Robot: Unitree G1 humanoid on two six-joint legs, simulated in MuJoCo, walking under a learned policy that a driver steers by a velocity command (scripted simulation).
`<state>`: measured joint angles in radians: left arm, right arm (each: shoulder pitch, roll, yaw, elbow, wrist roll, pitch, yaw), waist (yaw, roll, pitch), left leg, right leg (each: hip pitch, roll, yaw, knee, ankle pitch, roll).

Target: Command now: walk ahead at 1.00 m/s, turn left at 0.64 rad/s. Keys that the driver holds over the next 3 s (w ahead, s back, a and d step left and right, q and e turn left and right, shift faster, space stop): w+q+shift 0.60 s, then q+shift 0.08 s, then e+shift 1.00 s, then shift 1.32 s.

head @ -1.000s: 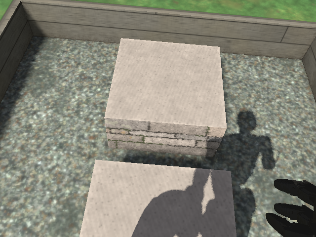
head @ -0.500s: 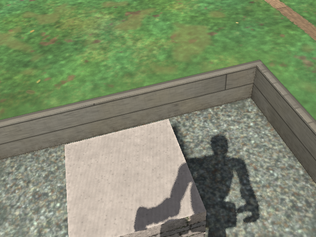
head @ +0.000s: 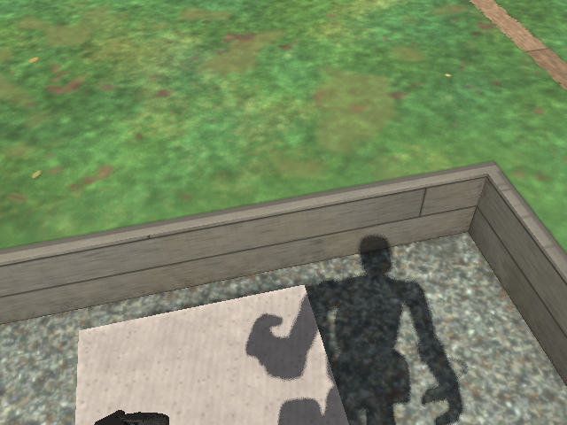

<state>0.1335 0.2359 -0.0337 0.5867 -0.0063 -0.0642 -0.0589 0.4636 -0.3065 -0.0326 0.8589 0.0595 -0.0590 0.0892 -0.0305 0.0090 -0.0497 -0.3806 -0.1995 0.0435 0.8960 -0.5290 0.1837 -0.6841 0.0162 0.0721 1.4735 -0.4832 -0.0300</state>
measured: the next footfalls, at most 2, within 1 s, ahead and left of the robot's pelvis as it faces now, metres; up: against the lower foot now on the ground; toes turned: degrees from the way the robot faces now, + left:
right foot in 0.20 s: +0.44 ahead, -0.09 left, +0.00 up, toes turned +12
left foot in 0.72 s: +0.61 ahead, +0.29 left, +0.00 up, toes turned +49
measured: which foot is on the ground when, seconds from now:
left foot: down 0.00-0.24, up 0.26-0.70, down 0.72-1.00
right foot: up 0.00-0.18, down 0.20-0.70, up 0.72-1.00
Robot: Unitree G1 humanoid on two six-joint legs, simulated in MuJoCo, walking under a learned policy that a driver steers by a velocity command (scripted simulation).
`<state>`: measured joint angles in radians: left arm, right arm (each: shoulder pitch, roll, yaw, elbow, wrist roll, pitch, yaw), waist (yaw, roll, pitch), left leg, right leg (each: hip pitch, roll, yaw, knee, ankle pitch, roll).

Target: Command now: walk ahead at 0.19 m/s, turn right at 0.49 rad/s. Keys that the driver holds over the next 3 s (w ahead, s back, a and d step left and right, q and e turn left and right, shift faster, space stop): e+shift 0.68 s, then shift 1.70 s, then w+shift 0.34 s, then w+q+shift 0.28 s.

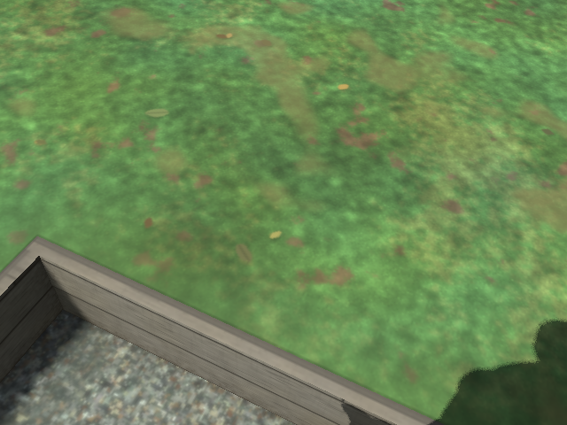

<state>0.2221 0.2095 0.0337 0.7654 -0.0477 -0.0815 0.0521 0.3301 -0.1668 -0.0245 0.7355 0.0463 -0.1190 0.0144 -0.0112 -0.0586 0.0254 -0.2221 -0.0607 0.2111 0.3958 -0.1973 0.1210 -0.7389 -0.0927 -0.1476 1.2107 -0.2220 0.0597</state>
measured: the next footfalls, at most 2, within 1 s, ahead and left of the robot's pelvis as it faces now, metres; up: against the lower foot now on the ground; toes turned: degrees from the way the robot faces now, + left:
right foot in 0.38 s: +0.09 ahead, -0.10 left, +0.00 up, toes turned -29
left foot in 0.86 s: +0.14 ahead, +0.01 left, +0.00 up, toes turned -43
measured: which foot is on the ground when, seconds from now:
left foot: down 0.00-0.38, up 0.40-0.84, down 0.86-1.00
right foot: up 0.00-0.36, down 0.38-0.84, up 0.86-1.00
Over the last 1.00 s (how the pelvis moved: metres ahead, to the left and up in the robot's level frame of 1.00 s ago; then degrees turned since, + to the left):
0.56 0.24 0.06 36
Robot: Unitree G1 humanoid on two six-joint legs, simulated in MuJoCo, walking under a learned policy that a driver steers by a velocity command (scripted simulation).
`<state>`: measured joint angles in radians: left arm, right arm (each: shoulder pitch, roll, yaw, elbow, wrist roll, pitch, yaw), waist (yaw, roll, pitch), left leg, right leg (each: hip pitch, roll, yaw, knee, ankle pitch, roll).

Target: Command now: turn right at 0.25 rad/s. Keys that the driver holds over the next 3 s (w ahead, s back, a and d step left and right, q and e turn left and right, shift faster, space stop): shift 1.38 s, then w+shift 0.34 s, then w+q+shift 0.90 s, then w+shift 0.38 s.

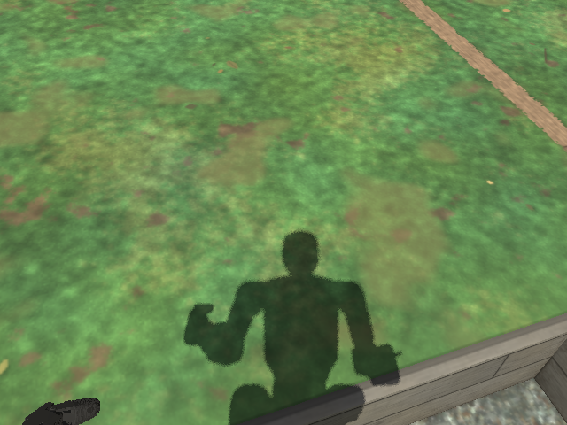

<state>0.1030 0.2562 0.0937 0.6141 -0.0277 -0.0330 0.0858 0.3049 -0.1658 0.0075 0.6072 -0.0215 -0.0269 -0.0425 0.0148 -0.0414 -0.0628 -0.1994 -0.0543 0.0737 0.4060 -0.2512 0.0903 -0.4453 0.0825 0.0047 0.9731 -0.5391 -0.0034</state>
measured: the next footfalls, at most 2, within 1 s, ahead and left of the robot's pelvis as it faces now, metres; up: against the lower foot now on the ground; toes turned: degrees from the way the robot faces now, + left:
right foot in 0.14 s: +0.01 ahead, -0.10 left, +0.00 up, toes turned -2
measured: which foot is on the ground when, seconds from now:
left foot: down 0.00-1.00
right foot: up 0.00-0.12, down 0.14-1.00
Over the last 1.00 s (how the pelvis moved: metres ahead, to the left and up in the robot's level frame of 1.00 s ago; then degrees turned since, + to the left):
0.08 -0.02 0.00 -46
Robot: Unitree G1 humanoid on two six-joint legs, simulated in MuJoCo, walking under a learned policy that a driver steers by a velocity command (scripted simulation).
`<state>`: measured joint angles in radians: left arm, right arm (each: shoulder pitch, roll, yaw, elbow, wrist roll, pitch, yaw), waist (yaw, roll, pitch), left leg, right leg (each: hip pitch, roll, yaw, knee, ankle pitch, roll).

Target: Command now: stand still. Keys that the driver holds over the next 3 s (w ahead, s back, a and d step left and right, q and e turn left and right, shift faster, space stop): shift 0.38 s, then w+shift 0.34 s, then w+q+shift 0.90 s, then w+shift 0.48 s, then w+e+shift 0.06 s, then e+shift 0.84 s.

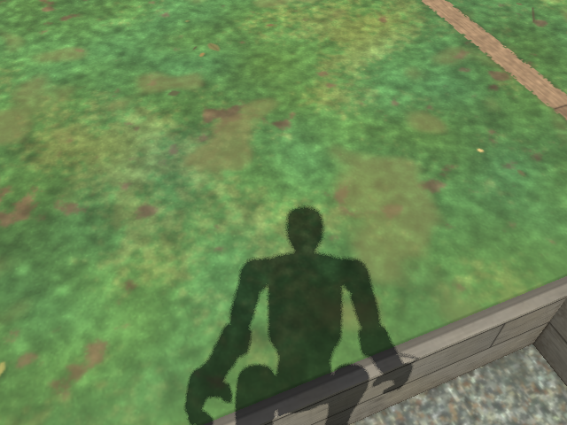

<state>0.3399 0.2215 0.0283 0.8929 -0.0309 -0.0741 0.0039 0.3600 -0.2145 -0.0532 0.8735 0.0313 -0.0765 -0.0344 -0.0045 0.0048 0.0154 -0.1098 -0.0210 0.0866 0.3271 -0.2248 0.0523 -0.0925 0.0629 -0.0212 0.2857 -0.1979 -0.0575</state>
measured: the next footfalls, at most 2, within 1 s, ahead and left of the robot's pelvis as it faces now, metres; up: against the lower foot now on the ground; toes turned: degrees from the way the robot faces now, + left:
right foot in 0.82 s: +0.18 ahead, -0.16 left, +0.00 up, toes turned -3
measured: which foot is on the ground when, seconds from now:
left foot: down 0.00-0.82, up 0.84-1.00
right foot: down 0.00-0.48, up 0.50-0.80, down 0.82-1.00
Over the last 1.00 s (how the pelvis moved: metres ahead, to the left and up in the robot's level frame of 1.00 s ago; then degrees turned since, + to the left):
0.01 -0.02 0.01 -1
